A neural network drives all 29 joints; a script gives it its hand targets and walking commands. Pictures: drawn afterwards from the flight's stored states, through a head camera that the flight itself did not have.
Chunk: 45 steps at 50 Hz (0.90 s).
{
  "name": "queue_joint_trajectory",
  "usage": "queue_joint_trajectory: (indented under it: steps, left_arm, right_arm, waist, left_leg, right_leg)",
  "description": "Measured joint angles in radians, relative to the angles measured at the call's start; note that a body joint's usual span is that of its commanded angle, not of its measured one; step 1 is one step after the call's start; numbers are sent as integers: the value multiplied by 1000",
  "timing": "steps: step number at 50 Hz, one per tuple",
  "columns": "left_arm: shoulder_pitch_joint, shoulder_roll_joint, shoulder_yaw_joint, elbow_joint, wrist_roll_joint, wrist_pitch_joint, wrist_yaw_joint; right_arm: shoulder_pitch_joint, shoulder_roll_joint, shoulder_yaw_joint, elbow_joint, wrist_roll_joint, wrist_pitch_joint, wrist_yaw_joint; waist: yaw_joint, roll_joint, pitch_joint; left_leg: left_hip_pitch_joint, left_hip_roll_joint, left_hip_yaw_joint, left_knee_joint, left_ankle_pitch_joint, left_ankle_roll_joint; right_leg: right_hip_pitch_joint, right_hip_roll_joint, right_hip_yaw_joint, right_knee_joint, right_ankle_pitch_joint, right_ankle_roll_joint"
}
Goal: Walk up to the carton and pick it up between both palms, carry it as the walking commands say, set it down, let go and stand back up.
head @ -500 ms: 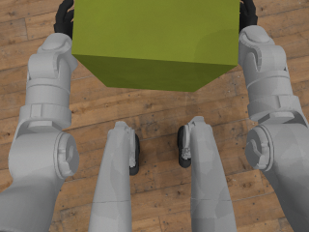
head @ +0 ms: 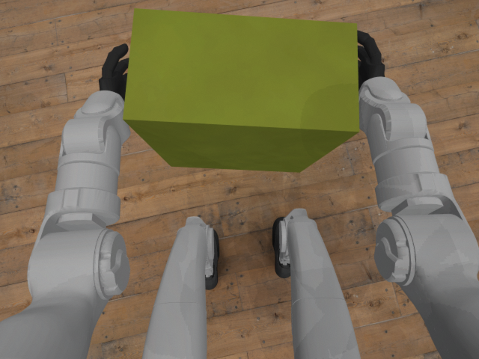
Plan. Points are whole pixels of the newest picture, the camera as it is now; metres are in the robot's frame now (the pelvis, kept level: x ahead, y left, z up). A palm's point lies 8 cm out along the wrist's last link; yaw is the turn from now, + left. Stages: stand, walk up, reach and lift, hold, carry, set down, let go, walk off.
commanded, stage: reach and lift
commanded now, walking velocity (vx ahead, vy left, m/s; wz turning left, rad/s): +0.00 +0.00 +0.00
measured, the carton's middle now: (240, 113) +0.48 +0.01 -0.09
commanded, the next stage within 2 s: none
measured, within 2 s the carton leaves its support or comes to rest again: neither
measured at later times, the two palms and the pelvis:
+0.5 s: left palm (71, 58) +0.46 +0.18 +0.10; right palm (428, 47) +0.46 -0.20 +0.10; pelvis +0.08 +0.00 +0.07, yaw -1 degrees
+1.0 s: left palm (34, 41) +0.44 +0.18 +0.15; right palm (471, 26) +0.44 -0.20 +0.15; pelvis +0.14 +0.01 +0.11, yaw -1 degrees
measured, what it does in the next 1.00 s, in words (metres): rises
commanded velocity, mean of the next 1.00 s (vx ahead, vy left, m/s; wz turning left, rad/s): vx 0.00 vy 0.00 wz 0.00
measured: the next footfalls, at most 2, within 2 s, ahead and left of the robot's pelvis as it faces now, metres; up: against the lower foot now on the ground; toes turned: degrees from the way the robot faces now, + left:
none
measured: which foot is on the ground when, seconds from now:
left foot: down 0.00-1.00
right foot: down 0.00-1.00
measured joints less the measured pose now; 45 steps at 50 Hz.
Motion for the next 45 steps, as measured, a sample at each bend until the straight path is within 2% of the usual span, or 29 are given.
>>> queue_joint_trajectory:
  steps: [8, 14, 19, 22, 31, 34, 38, 45]
  left_arm:
    - [71, -34, 12, 0, 33, 0, -10]
    - [182, -83, 36, 1, 72, 0, -23]
    - [314, -163, 104, 16, 157, 0, -56]
    - [351, -189, 124, 16, 207, 1, -71]
    - [452, -198, 111, 9, 248, 10, -103]
    - [515, -202, 73, -34, 248, 24, -107]
    - [618, -214, 16, -150, 248, 56, -115]
    - [722, -255, -12, -312, 248, 134, -112]
  right_arm:
    - [75, 21, -4, 0, -20, 0, 11]
    - [190, 58, -9, 1, -45, 0, 22]
    - [327, 120, -90, 1, -136, 17, 72]
    - [369, 139, -121, 1, -189, 18, 100]
    - [462, 182, -130, -1, -217, 25, 105]
    - [520, 199, -131, -35, -217, 35, 110]
    - [633, 228, -131, -167, -217, 72, 129]
    - [728, 237, -131, -320, -217, 152, 170]
  waist:
    - [0, 10, -87]
    - [0, 14, -248]
    - [0, 23, -485]
    - [0, 23, -544]
    - [0, 8, -574]
    - [0, 9, -578]
    - [0, 8, -599]
    - [0, 13, -607]
  left_leg:
    - [57, -1, 0, -103, 29, 0]
    - [79, 0, 0, -186, 43, 0]
    - [95, -1, 0, -272, 45, 0]
    - [150, 0, 0, -323, 46, 0]
    - [355, 0, 0, -474, 55, 0]
    - [415, 0, 0, -528, 63, 0]
    - [476, 0, 0, -593, 76, 0]
    - [575, 0, 0, -666, 89, 0]
  right_leg:
    - [59, 2, -2, -105, 29, 0]
    - [82, 3, -4, -187, 41, 0]
    - [97, 5, -6, -272, 42, 0]
    - [151, 7, -7, -321, 42, 0]
    - [349, 10, -9, -455, 43, 2]
    - [407, 10, -10, -504, 47, 4]
    - [466, 10, -11, -564, 56, 8]
    - [565, 11, -13, -636, 69, 12]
